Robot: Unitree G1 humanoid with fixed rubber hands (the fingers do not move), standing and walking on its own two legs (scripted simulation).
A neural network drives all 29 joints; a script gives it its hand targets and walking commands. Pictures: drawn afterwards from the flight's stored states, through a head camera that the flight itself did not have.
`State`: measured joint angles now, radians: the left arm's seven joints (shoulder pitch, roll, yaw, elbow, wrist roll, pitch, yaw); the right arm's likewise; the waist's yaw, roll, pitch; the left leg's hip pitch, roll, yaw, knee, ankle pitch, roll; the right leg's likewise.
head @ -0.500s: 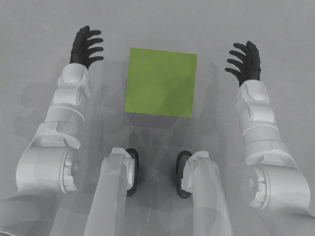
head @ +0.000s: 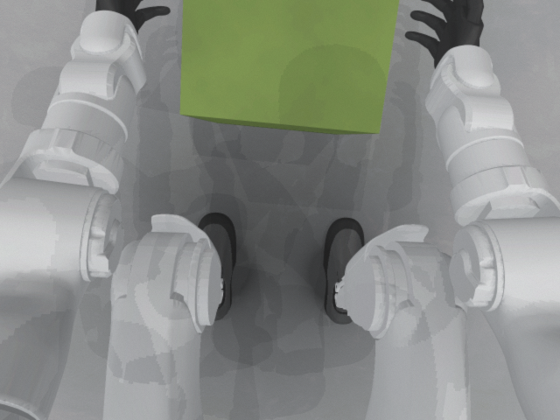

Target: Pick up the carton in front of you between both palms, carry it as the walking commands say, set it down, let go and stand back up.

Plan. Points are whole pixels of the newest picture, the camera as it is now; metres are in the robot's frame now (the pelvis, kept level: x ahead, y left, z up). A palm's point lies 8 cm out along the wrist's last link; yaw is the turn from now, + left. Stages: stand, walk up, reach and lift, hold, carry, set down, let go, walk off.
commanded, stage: reach and lift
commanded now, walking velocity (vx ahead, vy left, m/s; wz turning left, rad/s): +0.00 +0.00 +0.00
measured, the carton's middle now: (285, 50) +0.53 +0.02 -0.26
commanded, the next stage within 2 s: none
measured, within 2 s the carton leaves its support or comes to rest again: leaves its support in 0.90 s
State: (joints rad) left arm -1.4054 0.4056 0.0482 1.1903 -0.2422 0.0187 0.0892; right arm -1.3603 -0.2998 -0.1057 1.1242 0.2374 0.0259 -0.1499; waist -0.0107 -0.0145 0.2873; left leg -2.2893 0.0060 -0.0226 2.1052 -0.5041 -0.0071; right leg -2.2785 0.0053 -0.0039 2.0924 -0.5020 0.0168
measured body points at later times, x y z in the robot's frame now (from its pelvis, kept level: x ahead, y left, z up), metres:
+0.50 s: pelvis +0.01 +0.00 -0.01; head +0.37 +0.02 +0.25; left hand +0.55 +0.19 -0.20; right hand +0.54 -0.16 -0.19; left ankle +0.12 +0.12 -0.35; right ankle +0.13 -0.12 -0.35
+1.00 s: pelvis +0.00 +0.00 -0.02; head +0.34 +0.03 +0.27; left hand +0.54 +0.17 -0.17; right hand +0.55 -0.13 -0.16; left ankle +0.12 +0.12 -0.35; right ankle +0.13 -0.12 -0.35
